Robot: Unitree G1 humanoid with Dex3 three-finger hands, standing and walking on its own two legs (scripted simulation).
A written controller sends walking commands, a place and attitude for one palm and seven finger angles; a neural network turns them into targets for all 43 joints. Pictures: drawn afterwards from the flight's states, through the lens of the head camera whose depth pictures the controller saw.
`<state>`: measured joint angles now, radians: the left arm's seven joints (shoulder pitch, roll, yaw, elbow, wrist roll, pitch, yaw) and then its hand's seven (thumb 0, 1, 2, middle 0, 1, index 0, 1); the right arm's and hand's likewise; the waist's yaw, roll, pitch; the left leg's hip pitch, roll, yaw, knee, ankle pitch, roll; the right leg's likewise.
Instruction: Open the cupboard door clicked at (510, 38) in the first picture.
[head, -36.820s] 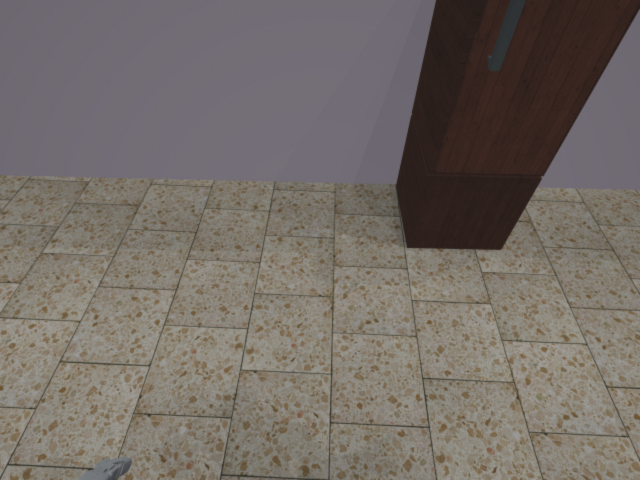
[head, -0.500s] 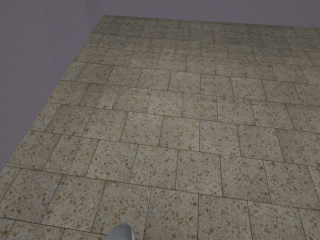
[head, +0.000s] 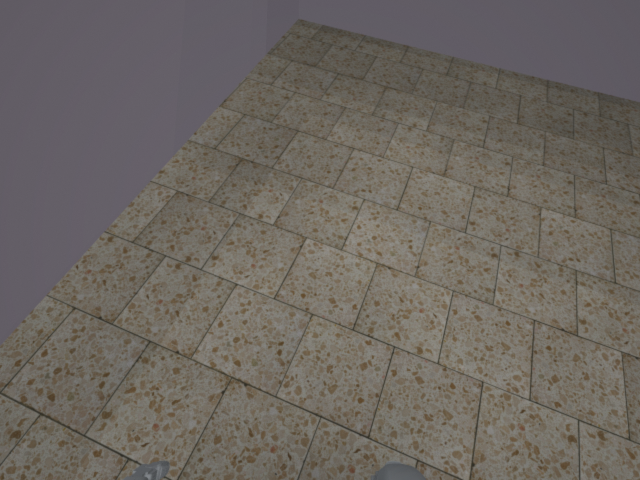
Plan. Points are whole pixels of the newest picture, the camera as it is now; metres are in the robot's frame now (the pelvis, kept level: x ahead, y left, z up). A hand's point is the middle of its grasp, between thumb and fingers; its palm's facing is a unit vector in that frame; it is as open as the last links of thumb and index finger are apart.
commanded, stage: turn to face it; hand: left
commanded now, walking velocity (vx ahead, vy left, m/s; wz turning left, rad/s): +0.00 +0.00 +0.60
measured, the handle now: out of the picture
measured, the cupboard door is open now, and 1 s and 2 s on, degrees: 48 48 48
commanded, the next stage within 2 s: none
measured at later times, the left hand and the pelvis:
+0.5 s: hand out of the picture +0.03 +0.12 -0.17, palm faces +0.34 -0.91 -0.25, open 7.3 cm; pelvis +0.06 -0.07 -0.01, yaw +20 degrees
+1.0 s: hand out of the picture +0.07 +0.16 -0.16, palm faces +0.58 -0.77 -0.26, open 7.4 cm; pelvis +0.10 -0.08 -0.01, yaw +37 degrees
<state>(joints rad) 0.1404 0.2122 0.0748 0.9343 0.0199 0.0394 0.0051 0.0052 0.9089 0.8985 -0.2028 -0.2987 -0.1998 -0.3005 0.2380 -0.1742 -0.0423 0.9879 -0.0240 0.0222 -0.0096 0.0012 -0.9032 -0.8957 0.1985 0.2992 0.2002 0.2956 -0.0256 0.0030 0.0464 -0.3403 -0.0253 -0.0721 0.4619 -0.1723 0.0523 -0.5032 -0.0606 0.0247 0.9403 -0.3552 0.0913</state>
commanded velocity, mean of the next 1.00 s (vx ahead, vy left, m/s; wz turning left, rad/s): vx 0.00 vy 0.00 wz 0.60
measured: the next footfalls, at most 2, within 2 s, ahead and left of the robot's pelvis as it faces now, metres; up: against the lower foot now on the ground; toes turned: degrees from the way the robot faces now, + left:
right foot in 0.16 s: +0.06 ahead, -0.17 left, +0.00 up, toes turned +7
left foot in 0.60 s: +0.08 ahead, +0.06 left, +0.00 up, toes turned +30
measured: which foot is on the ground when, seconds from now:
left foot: down 0.00-0.16, up 0.18-0.58, down 0.60-1.00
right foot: up 0.00-0.14, down 0.16-0.60, up 0.62-1.00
